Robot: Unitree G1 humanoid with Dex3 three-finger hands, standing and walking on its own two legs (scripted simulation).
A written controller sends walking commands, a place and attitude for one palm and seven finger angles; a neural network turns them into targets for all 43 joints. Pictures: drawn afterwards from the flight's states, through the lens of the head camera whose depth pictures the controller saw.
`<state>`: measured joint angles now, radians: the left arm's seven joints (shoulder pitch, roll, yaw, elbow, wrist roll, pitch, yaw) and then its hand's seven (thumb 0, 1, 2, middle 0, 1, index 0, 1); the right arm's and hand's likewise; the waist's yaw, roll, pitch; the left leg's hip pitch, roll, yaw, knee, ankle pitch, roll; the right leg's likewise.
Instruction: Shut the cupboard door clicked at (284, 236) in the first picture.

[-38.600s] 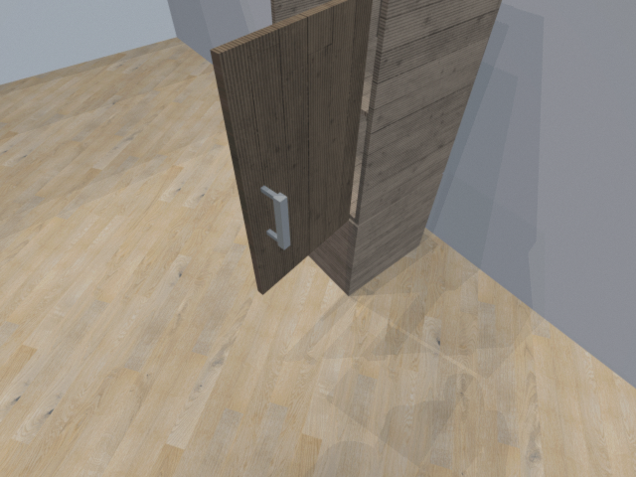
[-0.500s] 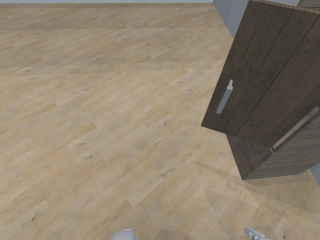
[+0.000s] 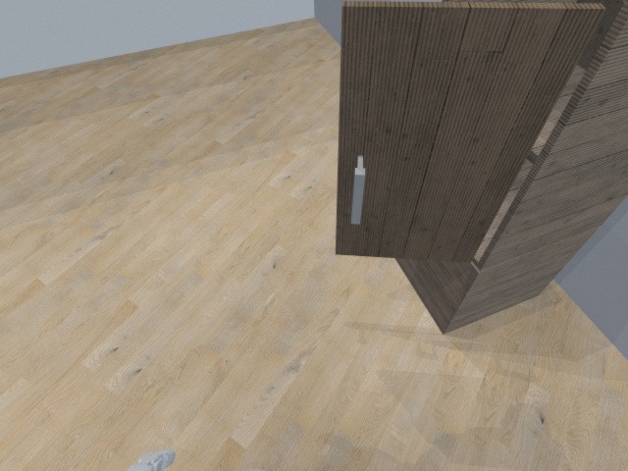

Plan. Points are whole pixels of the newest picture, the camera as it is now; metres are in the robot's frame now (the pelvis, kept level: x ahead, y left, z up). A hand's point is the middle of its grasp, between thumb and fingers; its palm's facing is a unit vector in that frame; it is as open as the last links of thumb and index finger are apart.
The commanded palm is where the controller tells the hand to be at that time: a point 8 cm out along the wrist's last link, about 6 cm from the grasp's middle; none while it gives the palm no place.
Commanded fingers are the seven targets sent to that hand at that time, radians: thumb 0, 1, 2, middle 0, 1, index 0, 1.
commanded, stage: take the last steps up to it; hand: left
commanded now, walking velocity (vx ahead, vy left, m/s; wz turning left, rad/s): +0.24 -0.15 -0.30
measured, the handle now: (357, 191) +0.62 -0.07 -0.07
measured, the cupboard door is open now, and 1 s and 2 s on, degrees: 64 64 64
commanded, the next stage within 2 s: come to a stop and stand still in 0.50 s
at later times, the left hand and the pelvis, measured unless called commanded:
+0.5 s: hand (218, 437) +0.19 +0.16 -0.16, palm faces -0.15 -0.98 -0.14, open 7.4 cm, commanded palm none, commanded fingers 0.00 0.90 0.90 -0.20 -0.30 -0.20 -0.30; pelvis +0.10 -0.02 +0.02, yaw -9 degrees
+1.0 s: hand (287, 366) +0.30 +0.06 -0.16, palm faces -0.12 -0.97 -0.21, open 7.3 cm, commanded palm none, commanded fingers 0.00 0.90 0.90 -0.20 -0.30 -0.20 -0.30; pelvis +0.18 -0.10 +0.01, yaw -8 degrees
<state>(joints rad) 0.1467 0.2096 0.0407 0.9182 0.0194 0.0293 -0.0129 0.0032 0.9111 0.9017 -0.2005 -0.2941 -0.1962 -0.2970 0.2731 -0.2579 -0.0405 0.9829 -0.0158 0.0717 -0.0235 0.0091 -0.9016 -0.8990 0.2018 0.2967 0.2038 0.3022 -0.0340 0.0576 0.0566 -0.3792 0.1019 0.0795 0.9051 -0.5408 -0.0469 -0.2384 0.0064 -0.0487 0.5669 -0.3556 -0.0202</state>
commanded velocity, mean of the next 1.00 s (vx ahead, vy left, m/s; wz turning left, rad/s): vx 0.02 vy -0.01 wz -0.11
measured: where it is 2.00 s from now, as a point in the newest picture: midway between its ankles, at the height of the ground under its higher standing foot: outside the picture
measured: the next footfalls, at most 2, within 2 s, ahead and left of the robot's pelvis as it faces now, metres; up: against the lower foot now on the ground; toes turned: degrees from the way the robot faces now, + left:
left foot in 0.24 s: +0.11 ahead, +0.11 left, +0.00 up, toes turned +5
right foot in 0.66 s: +0.23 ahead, -0.23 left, +0.00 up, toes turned -16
